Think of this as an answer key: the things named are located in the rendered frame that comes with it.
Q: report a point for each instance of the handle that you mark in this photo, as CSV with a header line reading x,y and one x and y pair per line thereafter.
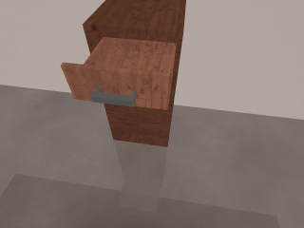
x,y
113,99

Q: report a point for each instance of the cabinet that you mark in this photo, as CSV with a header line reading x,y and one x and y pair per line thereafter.
x,y
144,20

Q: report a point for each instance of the drawer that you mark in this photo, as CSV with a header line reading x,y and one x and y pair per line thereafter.
x,y
121,66

